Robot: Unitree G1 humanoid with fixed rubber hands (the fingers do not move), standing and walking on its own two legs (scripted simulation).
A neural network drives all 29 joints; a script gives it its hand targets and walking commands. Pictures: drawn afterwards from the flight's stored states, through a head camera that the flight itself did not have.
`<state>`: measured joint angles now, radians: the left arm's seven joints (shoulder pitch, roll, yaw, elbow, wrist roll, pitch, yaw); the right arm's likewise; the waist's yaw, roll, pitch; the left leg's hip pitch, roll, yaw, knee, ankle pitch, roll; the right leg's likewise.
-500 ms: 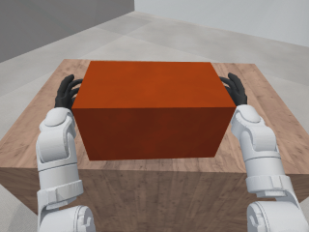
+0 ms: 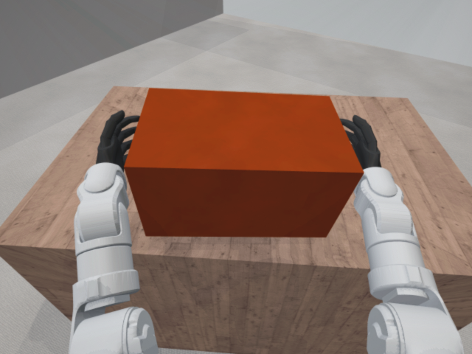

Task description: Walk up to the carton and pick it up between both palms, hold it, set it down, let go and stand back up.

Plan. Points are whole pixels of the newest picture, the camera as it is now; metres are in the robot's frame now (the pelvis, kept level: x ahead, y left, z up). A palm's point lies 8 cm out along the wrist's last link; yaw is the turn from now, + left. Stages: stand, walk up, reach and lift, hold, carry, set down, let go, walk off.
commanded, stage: set down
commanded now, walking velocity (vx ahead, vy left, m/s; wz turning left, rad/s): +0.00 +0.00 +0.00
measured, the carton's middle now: (239, 164) +0.39 +0.02 +0.14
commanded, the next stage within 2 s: none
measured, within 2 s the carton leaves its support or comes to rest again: neither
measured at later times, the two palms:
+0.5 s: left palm (121, 170) +0.38 +0.22 +0.14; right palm (351, 164) +0.40 -0.19 +0.13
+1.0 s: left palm (133, 175) +0.39 +0.21 +0.11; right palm (349, 166) +0.42 -0.20 +0.11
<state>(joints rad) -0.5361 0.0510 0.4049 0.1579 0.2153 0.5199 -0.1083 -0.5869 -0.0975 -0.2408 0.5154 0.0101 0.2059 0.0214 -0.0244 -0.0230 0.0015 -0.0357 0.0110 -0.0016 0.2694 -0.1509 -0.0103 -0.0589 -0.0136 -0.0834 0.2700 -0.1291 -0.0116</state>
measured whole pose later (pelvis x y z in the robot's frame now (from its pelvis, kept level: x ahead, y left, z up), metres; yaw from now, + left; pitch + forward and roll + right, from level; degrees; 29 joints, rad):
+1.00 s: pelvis +0.02 +0.00 +0.00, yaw +0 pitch +2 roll +0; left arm -0.57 0.05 0.32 0.47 0.14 0.26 0.00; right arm -0.65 -0.17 -0.30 0.82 -0.03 -0.05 0.06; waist 0.04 -0.01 -0.02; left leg -0.16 0.02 -0.01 0.28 -0.16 -0.02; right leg -0.16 0.00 -0.10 0.24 -0.12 -0.01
